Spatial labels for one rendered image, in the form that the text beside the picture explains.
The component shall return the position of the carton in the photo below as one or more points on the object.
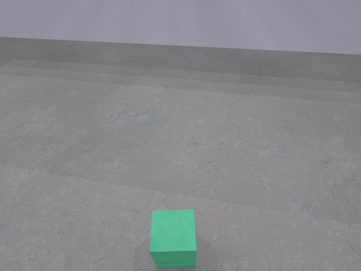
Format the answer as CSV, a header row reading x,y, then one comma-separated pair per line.
x,y
173,240

